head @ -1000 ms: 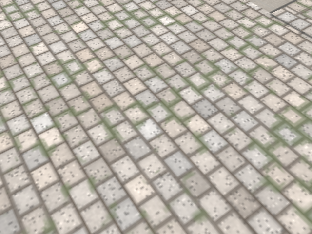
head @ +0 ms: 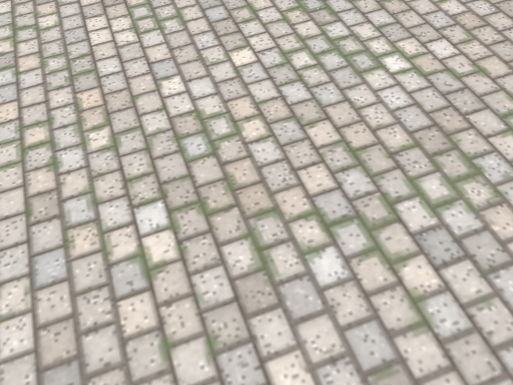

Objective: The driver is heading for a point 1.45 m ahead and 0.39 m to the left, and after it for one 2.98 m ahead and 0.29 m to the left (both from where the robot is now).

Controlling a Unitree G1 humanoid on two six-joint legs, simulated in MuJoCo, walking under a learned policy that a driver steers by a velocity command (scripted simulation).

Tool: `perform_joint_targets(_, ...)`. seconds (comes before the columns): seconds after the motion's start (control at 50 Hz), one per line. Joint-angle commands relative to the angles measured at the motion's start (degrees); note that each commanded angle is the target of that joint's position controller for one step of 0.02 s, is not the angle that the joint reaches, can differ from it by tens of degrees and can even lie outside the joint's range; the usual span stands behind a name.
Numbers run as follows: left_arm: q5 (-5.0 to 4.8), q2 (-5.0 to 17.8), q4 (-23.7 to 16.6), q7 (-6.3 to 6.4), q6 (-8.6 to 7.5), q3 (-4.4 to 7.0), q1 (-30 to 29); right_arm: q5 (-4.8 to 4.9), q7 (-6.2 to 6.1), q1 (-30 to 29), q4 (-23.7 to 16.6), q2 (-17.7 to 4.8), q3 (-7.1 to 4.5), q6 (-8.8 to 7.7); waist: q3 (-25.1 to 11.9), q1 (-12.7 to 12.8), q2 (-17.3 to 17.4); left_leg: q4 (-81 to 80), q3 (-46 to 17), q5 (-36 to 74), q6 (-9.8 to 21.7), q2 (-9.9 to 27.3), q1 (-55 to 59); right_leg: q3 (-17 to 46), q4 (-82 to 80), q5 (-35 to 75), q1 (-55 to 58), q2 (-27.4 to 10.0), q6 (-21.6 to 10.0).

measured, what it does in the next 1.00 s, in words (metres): steps on the spot, turning left: left foot, then right foot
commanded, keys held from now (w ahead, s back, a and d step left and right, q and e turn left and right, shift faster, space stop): q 0.56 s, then no key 0.44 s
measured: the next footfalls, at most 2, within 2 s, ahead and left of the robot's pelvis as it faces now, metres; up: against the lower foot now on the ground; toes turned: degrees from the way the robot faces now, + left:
left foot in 0.24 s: +0.00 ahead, +0.12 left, +0.00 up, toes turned +10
right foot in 0.82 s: +0.07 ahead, -0.05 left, +0.00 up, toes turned +27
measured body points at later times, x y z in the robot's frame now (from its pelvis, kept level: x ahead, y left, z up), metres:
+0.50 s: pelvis -0.03 +0.05 +0.00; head +0.00 +0.09 +0.45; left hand -0.01 +0.35 -0.13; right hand +0.17 -0.19 -0.10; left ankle -0.04 +0.12 -0.75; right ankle +0.02 -0.10 -0.67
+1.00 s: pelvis +0.00 +0.02 +0.00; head +0.03 +0.00 +0.45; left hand -0.01 +0.30 -0.11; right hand +0.19 -0.19 -0.14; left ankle -0.09 +0.12 -0.71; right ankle +0.04 -0.07 -0.75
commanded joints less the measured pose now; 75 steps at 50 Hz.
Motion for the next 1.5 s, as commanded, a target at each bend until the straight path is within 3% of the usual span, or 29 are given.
perform_joint_targets(0.02,0.15,9.7,-1.8,-0.12,-0.52,2.72,3.6,0.31,0.59,-2.0,-4.5,-2.8,-0.03,-0.06,-4.0,2.2,-11.5,-4.3,2.2,-1.6,-0.6,1.0,-5.8,9.5,-3.5,27.9,11.6,-15.1,-9.5)
perform_joint_targets(0.14,0.54,11.9,-1.8,-1.58,-0.33,3.73,2.2,1.13,1.06,-4.1,-7.0,-2.0,0.98,-0.11,-5.1,2.3,-13.6,-17.8,7.0,-3.1,2.3,1.8,5.9,5.1,-0.9,27.2,6.3,-16.6,-8.8)
perform_joint_targets(0.2,-0.12,12.8,-1.5,-1.93,0.23,4.21,1.1,1.04,0.94,-2.1,-7.2,-1.9,1.07,-0.77,-5.8,0.5,-12.9,-29.8,8.5,2.7,4.4,1.2,12.8,3.0,3.9,23.6,3.8,-16.8,-6.1)
perform_joint_targets(0.22,-0.43,12.5,-1.2,-1.98,0.46,4.25,1.4,0.44,0.46,-0.4,-6.7,-2.4,0.99,-1.37,-6.1,-1.0,-10.1,-37.9,7.3,9.9,5.3,0.9,18.2,0.8,8.2,18.1,0.0,-16.0,-3.0)
perform_joint_targets(0.24,-0.26,10.5,-1.1,-2.22,0.75,3.85,3.8,-0.59,-0.25,1.2,-6.6,-6.3,0.1,-2.26,-6.3,-1.4,0.6,-45.9,-4.9,12.7,7.0,8.2,25.1,-3.6,19.5,5.0,-8.8,-12.1,1.0)
perform_joint_targets(0.26,0.23,5.3,-5.4,-1.95,1.27,2.31,2.2,0.07,-0.47,1.1,-8.3,-15.5,-1.78,-2.8,-4.2,-0.2,14.8,-45.6,-27.8,35.8,14.7,25.2,26.7,-5.5,29.7,-24.6,-24.8,-1.2,5.3)
perform_joint_targets(0.28,0.36,8.1,-5.5,-0.9,2.21,2.63,-1.7,0.44,-0.58,6.8,-6.6,-14.3,-2.25,-2.82,-6.1,-4.9,6.9,-43.2,-24.7,40.3,20.7,25.6,24.3,3.5,37.6,-25.1,-23.1,-1.8,5.0)
perform_joint_targets(0.32,-0.98,8.8,-4.0,-1.19,2.36,3.03,-0.4,0.67,-1.23,-0.6,-7.1,-7.9,-0.25,-2.48,-0.8,-0.1,3.5,-43.9,-15.1,33.4,17.8,17.2,19.9,6.0,38.5,-15.1,-23.1,-3.3,4.5)
perform_joint_targets(0.36,0.38,10.3,-2.8,-1.74,1.99,3.57,1.4,0.94,-1.86,-3.9,-8.2,-6.0,0.42,-2.4,-2.3,1.0,5.5,-43.4,-12.1,35.7,15.5,12.6,21.1,5.4,38.7,-9.8,-22.0,-2.6,4.8)
perform_joint_targets(0.42,0.06,9.2,-3.0,-2.29,2.29,3.42,1.5,1.11,-1.47,-1.0,-7.6,-7.2,0.11,-2.83,-5.0,0.6,2.2,-42.9,-13.1,37.0,15.7,12.3,23.0,5.8,38.8,-8.1,-21.8,-1.7,5.5)
perform_joint_targets(0.56,-0.17,8.6,-4.9,-1.59,2.64,3.13,-2.7,0.28,-1.62,3.3,-6.8,-8.6,-0.47,-2.91,-3.5,-1.5,3.5,-42.9,-20.7,27.3,16.8,12.1,23.1,7.2,30.1,-9.5,-23.1,-0.4,5.8)
perform_joint_targets(0.66,-0.79,7.9,-5.1,-1.33,2.16,2.54,-3.0,-0.33,-1.77,3.2,-6.5,-7.8,0.04,-3.0,-4.9,-1.7,3.2,-41.2,-21.6,31.7,16.6,12.0,20.5,6.6,24.5,-10.6,-16.2,0.6,4.4)
perform_joint_targets(0.74,-1.38,7.6,-4.8,-0.99,1.79,2.02,-1.4,-0.43,-1.92,1.5,-5.7,-7.3,0.56,-2.68,-5.0,-0.7,3.7,-39.5,-23.1,35.4,15.0,11.4,17.6,6.0,15.6,-11.3,-7.5,1.9,2.6)
perform_joint_targets(0.78,-1.2,6.4,-3.4,-0.66,1.23,1.53,2.3,0.32,-2.27,-0.5,-5.2,-6.3,1.14,-2.46,-4.9,2.0,2.7,-37.7,-22.8,31.9,12.1,9.1,14.6,5.6,1.2,-3.1,1.2,1.9,1.6)
perform_joint_targets(0.8,-0.55,6.9,-3.1,-0.26,0.63,1.42,2.8,0.68,-2.5,-0.1,-5.0,-4.8,1.75,-2.65,-5.0,2.1,0.3,-36.3,-21.7,24.2,9.1,7.2,11.0,8.9,-5.7,2.6,6.8,-1.5,1.0)
perform_joint_targets(0.82,0.5,10.0,-4.0,0.15,0.03,1.45,1.6,0.61,-2.46,3.2,-4.9,-1.1,2.76,-2.98,-6.5,-0.1,-10.5,-27.9,-14.9,8.9,6.0,1.8,7.4,21.5,-10.2,5.0,10.8,-13.6,-1.2)
perform_joint_targets(0.84,0.13,13.4,-5.0,-0.39,0.15,1.79,-2.3,0.73,-2.92,4.4,-4.5,-3.4,2.12,-2.72,-3.9,-1.1,-13.7,-23.9,-6.4,-6.2,5.1,-5.6,5.1,28.8,-9.5,14.4,3.5,-20.6,-8.2)
perform_joint_targets(0.86,-0.26,11.6,-4.0,-0.86,0.0,1.6,-1.0,-0.22,-3.02,3.4,-3.7,-6.0,1.41,-2.36,-3.4,0.0,-11.4,-16.5,-5.6,-8.3,4.5,-3.0,8.2,28.3,-8.8,15.1,-0.7,-21.0,-12.0)
perform_joint_targets(0.88,-0.59,8.6,-3.7,-1.23,-0.33,0.59,-2.4,0.14,-2.69,2.7,-3.0,-5.5,1.33,-2.21,-1.8,-0.8,-9.5,-14.3,-5.8,-5.8,4.1,-2.3,8.7,24.7,-8.9,14.2,-2.1,-17.8,-11.3)
perform_joint_targets(0.9,-0.47,7.4,-3.6,-1.3,-0.42,0.18,-3.9,0.4,-2.4,2.8,-2.1,-4.6,1.47,-2.07,-1.1,-1.3,-9.5,-13.5,-5.5,-3.6,3.4,-2.0,9.3,20.5,-8.6,13.3,-2.6,-14.3,-9.4)
perform_joint_targets(0.96,-0.38,7.7,-1.9,-0.98,-0.62,0.05,-2.6,0.2,-1.72,2.9,-0.1,-2.8,2.24,-1.77,-2.5,-0.9,-11.2,-17.1,-2.7,-2.1,1.7,-1.5,9.3,15.4,-5.6,21.5,2.2,-10.3,-7.3)
perform_joint_targets(1.02,-0.28,8.2,0.1,-1.32,-0.4,0.19,0.0,0.77,-2.23,0.5,1.0,-1.3,3.14,-1.64,-3.7,0.9,-11.5,-27.0,0.5,-0.9,1.5,-0.1,11.9,15.6,-3.4,23.3,5.3,-10.0,-7.3)
perform_joint_targets(1.06,-0.33,8.7,1.3,-1.42,-0.17,0.38,0.1,1.03,-2.78,1.2,2.5,-1.1,3.39,-1.77,-4.0,0.3,-11.6,-36.2,1.8,5.3,2.2,0.1,15.5,15.9,-2.0,23.3,5.3,-9.3,-6.1)
perform_joint_targets(1.08,-0.49,8.8,1.8,-1.44,-0.12,0.47,-0.2,0.84,-3.05,2.1,3.4,-1.0,3.58,-2.07,-4.1,-0.5,-10.6,-42.7,1.5,13.0,2.7,0.9,19.4,15.6,-1.3,22.9,3.7,-8.9,-4.6)
perform_joint_targets(1.12,-0.65,7.6,2.1,-1.78,-0.85,0.15,1.0,-0.32,-3.59,1.6,4.0,-4.5,3.27,-3.1,-6.5,0.5,-6.3,-43.0,-6.1,23.6,3.9,7.4,27.5,14.9,-0.8,16.4,-1.4,-7.4,-1.2)
perform_joint_targets(1.14,-1.19,6.5,2.7,-1.99,-0.83,0.04,2.0,0.34,-3.39,-0.6,5.3,-5.6,3.06,-3.24,-4.2,2.8,0.1,-39.8,-6.1,25.7,5.6,7.8,22.4,11.6,-3.7,9.8,0.0,-3.9,-0.5)
perform_joint_targets(1.16,-0.98,7.2,3.9,-1.73,-0.61,0.08,0.6,0.51,-3.02,-1.2,5.5,-3.0,3.69,-3.58,-3.8,1.1,-1.2,-40.7,-6.0,22.9,5.8,7.6,20.6,10.9,-3.4,7.3,2.2,-3.4,0.0)
perform_joint_targets(1.18,-0.85,7.1,4.6,-1.54,-0.37,0.17,0.0,0.43,-2.98,-1.1,6.3,-2.4,3.97,-3.89,-2.6,0.8,-1.0,-41.5,-5.8,21.6,5.6,7.3,19.4,10.7,-2.9,7.6,2.7,-3.4,0.1)
perform_joint_targets(1.5,-0.74,5.3,14.2,-1.31,-0.01,-0.72,2.7,0.48,-3.82,0.6,14.3,-1.1,5.33,-4.54,-0.3,1.0,-2.6,-44.3,-6.0,17.2,6.5,7.1,17.5,10.6,-3.8,6.2,2.0,-3.9,1.0)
